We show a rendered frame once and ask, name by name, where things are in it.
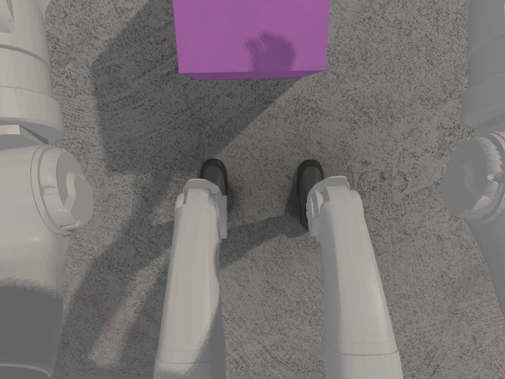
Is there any robot right forearm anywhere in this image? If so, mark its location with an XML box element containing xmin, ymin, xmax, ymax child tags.
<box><xmin>461</xmin><ymin>0</ymin><xmax>505</xmax><ymax>134</ymax></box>

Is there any right robot upper arm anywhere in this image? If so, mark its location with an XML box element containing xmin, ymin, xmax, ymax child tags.
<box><xmin>440</xmin><ymin>132</ymin><xmax>505</xmax><ymax>319</ymax></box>

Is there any left robot foot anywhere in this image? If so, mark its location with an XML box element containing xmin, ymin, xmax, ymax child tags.
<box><xmin>200</xmin><ymin>159</ymin><xmax>228</xmax><ymax>196</ymax></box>

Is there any robot left forearm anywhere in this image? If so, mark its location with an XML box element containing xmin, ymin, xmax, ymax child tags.
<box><xmin>0</xmin><ymin>0</ymin><xmax>65</xmax><ymax>150</ymax></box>

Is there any left robot upper arm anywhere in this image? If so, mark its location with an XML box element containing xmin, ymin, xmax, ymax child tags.
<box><xmin>0</xmin><ymin>144</ymin><xmax>93</xmax><ymax>379</ymax></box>

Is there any carton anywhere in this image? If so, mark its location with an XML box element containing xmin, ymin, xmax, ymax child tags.
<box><xmin>173</xmin><ymin>0</ymin><xmax>330</xmax><ymax>81</ymax></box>

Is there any robot foot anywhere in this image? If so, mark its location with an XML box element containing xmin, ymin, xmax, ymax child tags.
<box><xmin>200</xmin><ymin>159</ymin><xmax>228</xmax><ymax>196</ymax></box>
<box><xmin>297</xmin><ymin>159</ymin><xmax>324</xmax><ymax>231</ymax></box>

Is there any right robot foot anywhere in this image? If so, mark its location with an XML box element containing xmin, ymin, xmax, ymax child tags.
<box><xmin>297</xmin><ymin>159</ymin><xmax>324</xmax><ymax>231</ymax></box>

